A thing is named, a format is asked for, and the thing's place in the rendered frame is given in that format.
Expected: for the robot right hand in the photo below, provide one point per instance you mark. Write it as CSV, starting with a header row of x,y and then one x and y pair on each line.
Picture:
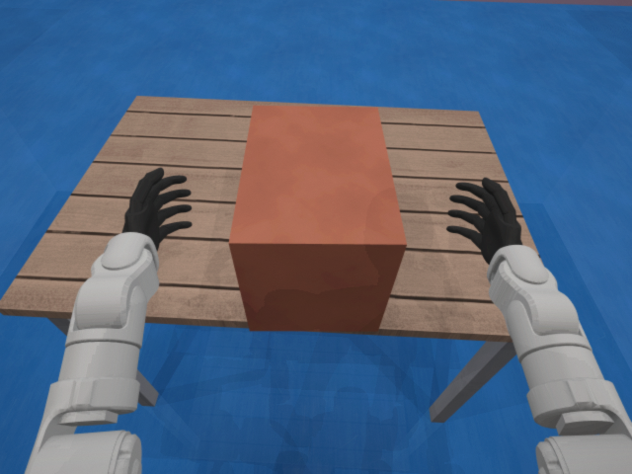
x,y
498,226

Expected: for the robot right upper arm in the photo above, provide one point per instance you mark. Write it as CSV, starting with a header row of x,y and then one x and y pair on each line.
x,y
585,454

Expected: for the robot left upper arm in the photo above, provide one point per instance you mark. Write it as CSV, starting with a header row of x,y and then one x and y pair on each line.
x,y
114,452

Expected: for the left robot forearm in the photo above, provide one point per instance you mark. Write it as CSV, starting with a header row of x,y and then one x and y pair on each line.
x,y
97,379

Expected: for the carton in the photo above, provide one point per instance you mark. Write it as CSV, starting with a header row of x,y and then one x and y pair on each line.
x,y
317,237

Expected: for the table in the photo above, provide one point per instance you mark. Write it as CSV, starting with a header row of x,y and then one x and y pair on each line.
x,y
441,290

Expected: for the robot left hand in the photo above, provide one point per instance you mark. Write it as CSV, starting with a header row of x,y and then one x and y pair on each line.
x,y
144,216

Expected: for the right robot forearm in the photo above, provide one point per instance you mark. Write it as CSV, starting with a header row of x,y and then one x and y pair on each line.
x,y
567,390

